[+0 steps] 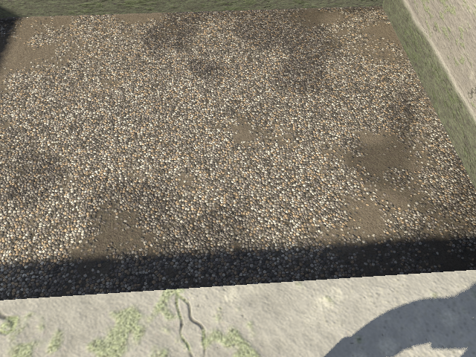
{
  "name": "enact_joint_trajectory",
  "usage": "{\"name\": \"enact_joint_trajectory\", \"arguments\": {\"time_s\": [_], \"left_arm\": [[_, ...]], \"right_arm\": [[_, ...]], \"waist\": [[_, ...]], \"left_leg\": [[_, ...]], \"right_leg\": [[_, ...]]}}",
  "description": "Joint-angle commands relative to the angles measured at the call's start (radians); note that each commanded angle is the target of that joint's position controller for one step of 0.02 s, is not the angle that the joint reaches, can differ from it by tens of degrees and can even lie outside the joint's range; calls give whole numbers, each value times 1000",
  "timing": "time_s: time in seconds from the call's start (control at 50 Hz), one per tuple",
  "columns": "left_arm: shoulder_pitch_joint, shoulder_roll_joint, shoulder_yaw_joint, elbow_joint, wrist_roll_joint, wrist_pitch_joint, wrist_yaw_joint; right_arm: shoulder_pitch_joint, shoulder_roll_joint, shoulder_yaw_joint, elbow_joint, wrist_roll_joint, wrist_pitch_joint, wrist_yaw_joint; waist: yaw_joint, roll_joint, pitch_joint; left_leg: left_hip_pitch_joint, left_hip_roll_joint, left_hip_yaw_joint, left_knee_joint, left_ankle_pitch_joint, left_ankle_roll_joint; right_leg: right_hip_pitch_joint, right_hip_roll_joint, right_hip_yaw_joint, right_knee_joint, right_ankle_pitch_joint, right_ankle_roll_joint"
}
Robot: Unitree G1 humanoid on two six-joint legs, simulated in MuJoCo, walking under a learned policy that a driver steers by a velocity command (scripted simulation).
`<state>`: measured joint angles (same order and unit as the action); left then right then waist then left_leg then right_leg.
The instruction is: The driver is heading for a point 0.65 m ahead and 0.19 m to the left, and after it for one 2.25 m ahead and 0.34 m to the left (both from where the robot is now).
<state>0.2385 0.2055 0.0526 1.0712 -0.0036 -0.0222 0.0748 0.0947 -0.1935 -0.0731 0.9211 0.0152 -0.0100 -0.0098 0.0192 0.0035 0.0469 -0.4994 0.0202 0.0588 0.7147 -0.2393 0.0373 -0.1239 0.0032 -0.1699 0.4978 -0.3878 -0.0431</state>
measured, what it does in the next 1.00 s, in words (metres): steps on the spot, turning left: left foot, then right foot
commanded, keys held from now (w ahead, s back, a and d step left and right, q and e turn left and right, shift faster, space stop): q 0.50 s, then w+q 0.14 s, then w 0.36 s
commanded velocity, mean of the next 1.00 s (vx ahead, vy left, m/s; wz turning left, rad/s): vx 0.16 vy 0.00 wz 0.45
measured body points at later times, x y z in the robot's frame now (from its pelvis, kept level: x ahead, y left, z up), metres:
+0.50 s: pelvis +0.02 -0.03 +0.00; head +0.06 -0.04 +0.45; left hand +0.05 +0.27 -0.12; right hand +0.21 -0.27 -0.12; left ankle +0.09 +0.09 -0.73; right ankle +0.05 -0.15 -0.73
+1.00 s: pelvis +0.08 +0.03 +0.00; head +0.10 +0.04 +0.45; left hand -0.06 +0.27 -0.13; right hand +0.37 -0.09 -0.09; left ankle +0.08 +0.15 -0.73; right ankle +0.05 -0.15 -0.73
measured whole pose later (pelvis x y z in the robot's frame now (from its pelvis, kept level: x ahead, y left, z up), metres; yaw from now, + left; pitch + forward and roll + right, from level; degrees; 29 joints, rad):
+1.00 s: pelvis +0.08 +0.03 +0.00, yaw +27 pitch +1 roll +0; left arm 0.40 0.28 0.07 0.88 -0.03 -0.04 0.00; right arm 0.13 -0.24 -0.05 0.69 0.03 -0.04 0.00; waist 0.08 0.00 0.01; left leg -0.36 0.02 0.05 0.54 -0.19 0.04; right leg -0.10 -0.08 -0.09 0.52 -0.42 0.00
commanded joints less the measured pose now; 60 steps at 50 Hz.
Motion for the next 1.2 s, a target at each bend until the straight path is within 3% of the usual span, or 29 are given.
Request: {"name": "enact_joint_trajectory", "arguments": {"time_s": [0.02, 0.04, 0.06, 0.08, 0.1, 0.14, 0.2, 0.26, 0.38, 0.46, 0.48, 0.5, 0.52, 0.54, 0.56, 0.6, 0.62, 0.72, 0.88, 0.92, 0.96, 0.98, 1.0, 1.02, 1.04, 1.06, 1.08, 1.12, 1.2], "left_arm": [[-61, 173, 41, -72, -20, 19, 13], [-38, 182, 46, -85, -14, 16, 11], [-32, 111, 27, -125, 42, 10, -4], [10, 99, 28, -144, 9, 5, -12], [-54, 124, 40, -157, -26, 11, -9], [-108, 164, 62, -162, -5, 23, 9], [-87, 138, 66, -175, 2, 29, 12], [-110, 111, 54, -189, 4, 26, 12], [-118, 146, 55, -201, -4, 13, -11], [-13, 153, 57, -181, -10, -2, -40], [54, 175, 66, -161, -7, -2, -44], [79, 244, 83, -164, 13, 3, -43], [12, 308, 86, -194, 52, 4, -47], [-88, 258, 72, -249, 63, -4, -42], [-146, 204, 59, -275, 43, -9, -32], [-149, 167, 45, -292, 5, -12, -19], [-112, 161, 39, -292, 5, -16, -13], [85, 173, 39, -253, 19, -42, -25], [110, 236, 58, -255, -18, -40, -66], [122, 246, 59, -251, -32, -31, -72], [90, 242, 53, -252, -44, -22, -73], [82, 206, 38, -250, -42, -23, -71], [70, 128, 12, -283, -13, -32, -73], [103, 88, 5, -322, -28, -58, -69], [54, 190, 34, -329, -50, -68, -67], [31, 208, 42, -343, -56, -63, -68], [35, 195, 41, -333, -43, -56, -65], [62, 177, 43, -326, -24, -42, -67], [41, 135, 34, -334, -6, -28, -70]], "right_arm": [[156, -102, -36, -23, -9, 7, 1], [214, -199, -66, -35, -17, 3, -13], [215, -281, -73, -60, -27, 4, -24], [217, -235, -45, -76, -50, -6, -10], [125, -194, -40, -105, -44, -15, -8], [29, -162, -30, -147, -24, -9, -20], [61, -172, -36, -160, -38, 0, -35], [98, -195, -48, -174, -32, 2, -43], [76, -208, -58, -230, -30, 20, -47], [49, -209, -58, -257, -1, 44, -61], [62, -197, -53, -256, 7, 50, -66], [111, -133, -44, -255, 7, 53, -69], [104, -156, -55, -301, 20, 36, -62], [92, -235, -76, -290, 10, 22, -56], [102, -258, -86, -264, 9, 25, -51], [159, -209, -78, -227, -4, 37, -48], [161, -193, -74, -228, -1, 36, -42], [73, -146, -42, -274, 8, 3, -31], [-36, -121, 5, -307, 8, -28, 9], [-15, -129, 6, -306, 17, -33, 17], [133, -160, -12, -254, 16, -34, 16], [275, -206, -35, -214, 21, -28, 9], [433, -292, -56, -190, 9, -21, -5], [429, -337, -51, -203, -6, -26, 8], [370, -264, -32, -211, 0, -36, 20], [315, -211, -14, -210, 3, -40, 24], [276, -179, -2, -213, 0, -43, 29], [206, -141, 13, -217, -20, -49, 32], [284, -154, 8, -157, -22, -63, 25]], "waist": [[-96, -63, -93], [-122, 83, -140], [-64, 285, -203], [-58, 262, -348], [-45, 176, -222], [-26, 18, -116], [-1, 73, -113], [-11, 98, -133], [-22, 153, -138], [21, 172, -152], [44, 144, -152], [13, -72, -162], [-29, -345, -120], [-40, -254, -76], [-55, -167, -59], [-51, -151, -45], [-40, -142, -33], [45, -124, 30], [79, -138, 62], [57, -139, 44], [-38, -121, -16], [-113, -78, -94], [-165, 134, -240], [-113, 295, -273], [-118, 165, -159], [-86, 156, -71], [-65, 106, -39], [-13, 122, -8], [-3, 75, -7]], "left_leg": [[234, -44, 47, -140, 110, 62], [387, 56, -148, -254, 488, 136], [527, 304, -525, -280, 916, 310], [508, 376, -669, -352, 620, 399], [421, 338, -606, -381, 414, 363], [274, 231, -468, -407, 145, 253], [192, 140, -392, -417, 101, 228], [226, 126, -415, -413, 62, 225], [201, 123, -534, -443, -111, 191], [174, 77, -553, -401, -94, 124], [114, 28, -515, -346, -165, 76], [-49, -94, -368, -72, -292, 22], [-235, -210, -232, 145, -384, -5], [-261, -124, -264, 299, -308, -20], [-254, -102, -249, 352, -197, -20], [-280, -84, -210, 469, -81, -49], [-279, -70, -188, 513, -49, -58], [-362, -26, -185, 374, 40, -85], [-55, 26, -15, -38, -19, -39], [28, 12, 1, -111, -50, -13], [272, -32, 34, -222, 38, 19], [467, -18, -5, -241, 57, 48], [709, 215, -303, -254, 90, 121], [765, 379, -731, -409, -122, 269], [652, 380, -705, -461, -213, 271], [578, 341, -581, -463, -243, 237], [514, 286, -497, -473, -247, 209], [394, 207, -368, -503, -94, 182], [383, 181, -252, -477, 257, 202]], "right_leg": [[-70, -233, 73, 162, 856, -84], [-185, -134, 11, 434, 623, 6], [-430, 65, 26, 784, -302, 73], [-445, 53, 263, 880, -339, 53], [-512, 25, 264, 911, -277, 46], [-517, -18, 255, 820, -126, 52], [-429, 2, 239, 662, -26, 66], [-413, 15, 245, 492, -14, 85], [-316, 28, 256, 318, -1, 87], [-140, 40, 229, 30, 70, 38], [-32, -7, 246, -101, 141, 12], [92, -236, 456, -167, 133, -47], [14, -412, 751, -262, 180, -190], [-42, -420, 735, -290, 55, -219], [-56, -342, 612, -277, -48, -158], [-12, -257, 477, -266, -71, -91], [-12, -243, 433, -276, -71, -85], [100, -250, 399, -322, -70, -140], [-5, -263, 271, -312, 152, -176], [6, -289, 284, -280, 189, -183], [-52, -272, 250, -164, 302, -153], [-121, -219, 183, 28, 401, -110], [-312, -140, 91, 420, 165, -30], [-598, 1, 178, 655, -209, 3], [-677, -45, 259, 754, -173, 6], [-712, -81, 235, 768, -104, 1], [-697, -114, 226, 754, -31, 1], [-630, -148, 230, 675, 121, 8], [-657, -140, 221, 548, 296, 29]]}}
